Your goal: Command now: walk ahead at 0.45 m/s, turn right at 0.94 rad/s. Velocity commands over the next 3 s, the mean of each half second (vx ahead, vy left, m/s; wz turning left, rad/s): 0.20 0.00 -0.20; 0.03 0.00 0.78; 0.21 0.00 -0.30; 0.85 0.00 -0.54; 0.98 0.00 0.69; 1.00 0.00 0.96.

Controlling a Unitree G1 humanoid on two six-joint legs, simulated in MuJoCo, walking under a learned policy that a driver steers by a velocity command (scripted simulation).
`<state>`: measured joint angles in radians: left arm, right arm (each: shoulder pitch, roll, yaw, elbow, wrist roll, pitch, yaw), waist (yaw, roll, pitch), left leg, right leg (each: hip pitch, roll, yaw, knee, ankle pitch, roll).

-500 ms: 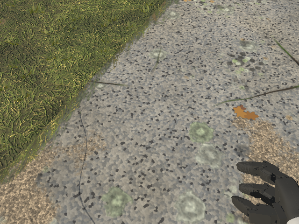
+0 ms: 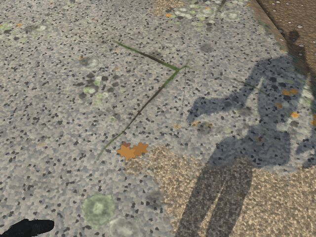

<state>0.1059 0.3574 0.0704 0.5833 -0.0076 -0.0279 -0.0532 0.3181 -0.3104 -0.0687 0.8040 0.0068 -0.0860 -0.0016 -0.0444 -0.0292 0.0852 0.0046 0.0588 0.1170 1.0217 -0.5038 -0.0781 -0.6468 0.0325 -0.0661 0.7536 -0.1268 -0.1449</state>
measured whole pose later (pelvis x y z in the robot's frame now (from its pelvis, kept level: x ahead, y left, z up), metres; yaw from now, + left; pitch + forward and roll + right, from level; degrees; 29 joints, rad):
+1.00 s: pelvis +0.24 +0.04 +0.05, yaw +23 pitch +2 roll +0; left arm 0.14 0.30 0.08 0.75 0.02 -0.01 0.02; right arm 0.18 -0.37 -0.10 0.56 0.01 0.06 -0.03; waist 0.01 0.04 0.03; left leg -0.51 -0.15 -0.21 0.98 -0.43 -0.04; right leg -0.26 0.05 0.07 0.44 -0.20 -0.02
